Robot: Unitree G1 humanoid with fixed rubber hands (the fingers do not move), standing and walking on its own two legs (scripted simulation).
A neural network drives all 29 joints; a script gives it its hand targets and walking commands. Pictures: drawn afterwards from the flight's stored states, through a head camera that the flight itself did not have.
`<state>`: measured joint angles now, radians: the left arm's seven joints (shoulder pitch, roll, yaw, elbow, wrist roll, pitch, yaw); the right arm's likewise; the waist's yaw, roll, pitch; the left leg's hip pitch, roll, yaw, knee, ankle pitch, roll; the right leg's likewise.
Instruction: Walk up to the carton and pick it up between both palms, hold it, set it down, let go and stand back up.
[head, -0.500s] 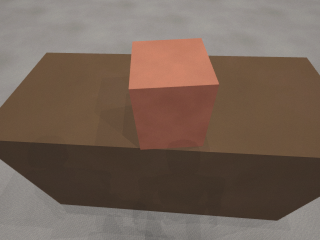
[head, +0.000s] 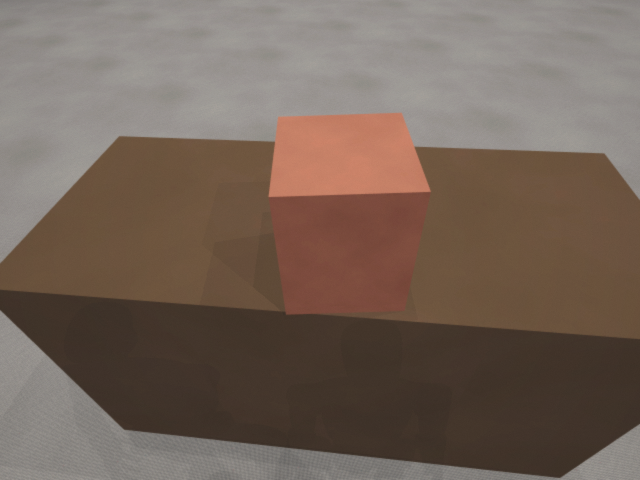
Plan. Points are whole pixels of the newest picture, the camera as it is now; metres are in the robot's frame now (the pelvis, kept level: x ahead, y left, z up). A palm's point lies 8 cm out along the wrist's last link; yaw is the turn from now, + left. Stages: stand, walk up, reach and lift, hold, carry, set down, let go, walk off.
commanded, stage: stand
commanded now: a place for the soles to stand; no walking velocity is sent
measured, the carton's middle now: (342, 215) +0.52 -0.02 +0.06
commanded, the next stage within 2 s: reach and lift in 0.28 s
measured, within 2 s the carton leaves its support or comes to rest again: neither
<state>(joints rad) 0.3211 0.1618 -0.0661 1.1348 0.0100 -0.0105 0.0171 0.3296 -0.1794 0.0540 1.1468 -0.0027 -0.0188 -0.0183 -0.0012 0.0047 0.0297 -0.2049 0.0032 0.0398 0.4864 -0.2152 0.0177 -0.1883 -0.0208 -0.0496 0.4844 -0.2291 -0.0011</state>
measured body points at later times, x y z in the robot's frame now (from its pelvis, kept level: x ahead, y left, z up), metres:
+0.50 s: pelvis -0.04 -0.01 -0.05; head -0.01 +0.01 +0.40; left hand +0.15 +0.23 -0.15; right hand +0.15 -0.23 -0.15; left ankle +0.03 +0.11 -0.74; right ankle +0.03 -0.12 -0.74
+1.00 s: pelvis +0.00 -0.03 -0.01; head +0.05 -0.02 +0.44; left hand +0.16 +0.23 -0.10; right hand +0.13 -0.21 -0.12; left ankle +0.03 +0.11 -0.74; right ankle +0.02 -0.12 -0.74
